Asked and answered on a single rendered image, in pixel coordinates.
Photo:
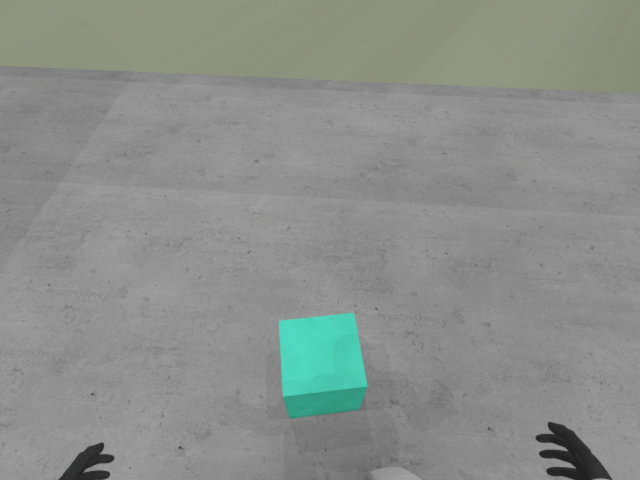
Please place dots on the carton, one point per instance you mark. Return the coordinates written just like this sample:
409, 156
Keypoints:
322, 366

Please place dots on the right robot hand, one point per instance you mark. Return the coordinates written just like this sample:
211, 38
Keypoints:
588, 467

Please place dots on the left robot hand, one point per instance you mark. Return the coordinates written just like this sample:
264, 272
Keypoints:
86, 459

